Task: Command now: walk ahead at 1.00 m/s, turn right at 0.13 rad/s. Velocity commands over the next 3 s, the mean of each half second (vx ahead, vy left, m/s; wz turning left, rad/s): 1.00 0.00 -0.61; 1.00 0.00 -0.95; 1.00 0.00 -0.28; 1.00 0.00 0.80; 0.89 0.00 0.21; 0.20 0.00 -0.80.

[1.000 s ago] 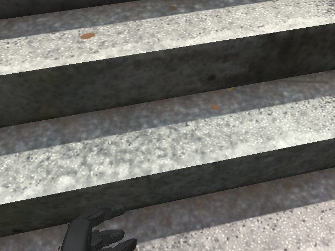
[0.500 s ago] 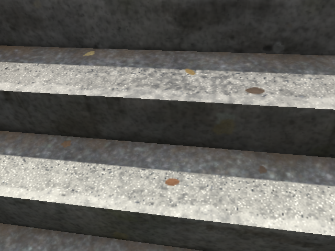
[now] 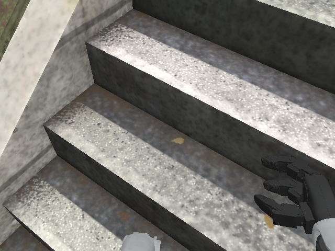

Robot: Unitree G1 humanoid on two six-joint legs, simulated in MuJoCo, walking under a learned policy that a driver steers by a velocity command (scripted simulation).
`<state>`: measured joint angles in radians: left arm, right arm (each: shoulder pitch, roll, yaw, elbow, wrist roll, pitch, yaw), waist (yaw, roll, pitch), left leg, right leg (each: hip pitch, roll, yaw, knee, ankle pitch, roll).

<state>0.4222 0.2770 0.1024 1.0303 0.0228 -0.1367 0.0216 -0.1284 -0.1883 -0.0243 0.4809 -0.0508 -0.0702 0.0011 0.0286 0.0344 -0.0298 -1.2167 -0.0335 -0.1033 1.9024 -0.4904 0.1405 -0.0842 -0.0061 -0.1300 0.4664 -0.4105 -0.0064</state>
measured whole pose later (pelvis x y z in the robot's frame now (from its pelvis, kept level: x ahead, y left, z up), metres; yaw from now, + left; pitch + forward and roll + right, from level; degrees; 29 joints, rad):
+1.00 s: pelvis +0.70 -0.15 +0.51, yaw -45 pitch +4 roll +4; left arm 0.24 0.28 0.12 0.75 0.06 -0.12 -0.03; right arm 0.06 -0.17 -0.03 0.64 -0.04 -0.09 -0.05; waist 0.00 -0.08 -0.06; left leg -0.62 0.02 0.10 1.06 -0.52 0.00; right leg -0.63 0.18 0.15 1.78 0.03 -0.16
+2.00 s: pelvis +1.18 -0.65 +1.01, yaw -27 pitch +7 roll -2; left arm -0.15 0.01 -0.13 0.39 0.04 -0.10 0.04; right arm 0.46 -0.23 -0.09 0.94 0.03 -0.10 -0.01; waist -0.04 0.07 -0.04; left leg -0.14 -0.15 -0.23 0.45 0.03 0.20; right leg -1.00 0.00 -0.04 1.38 -0.58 -0.07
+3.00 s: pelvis +1.67 -0.86 +1.48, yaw -48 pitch +1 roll +0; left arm 0.25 0.23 0.07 0.76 0.02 0.03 0.04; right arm 0.00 -0.12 0.01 0.47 -0.08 -0.03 -0.03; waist 0.01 0.01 -0.02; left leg -0.92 0.00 -0.12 2.02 -0.09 0.00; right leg -0.60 0.20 0.04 0.95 -0.34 -0.12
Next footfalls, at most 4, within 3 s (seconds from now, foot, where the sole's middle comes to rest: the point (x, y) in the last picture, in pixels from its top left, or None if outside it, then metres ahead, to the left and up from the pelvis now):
0.10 left None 0.30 0.13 -0.56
0.56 right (216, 198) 0.50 -0.10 -0.37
0.88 left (215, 67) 0.84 -0.09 -0.18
1.26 right None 0.86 -0.49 0.01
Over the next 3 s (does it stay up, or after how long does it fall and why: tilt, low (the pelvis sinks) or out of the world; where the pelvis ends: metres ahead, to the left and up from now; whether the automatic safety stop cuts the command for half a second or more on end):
stays up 1.67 -0.86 1.48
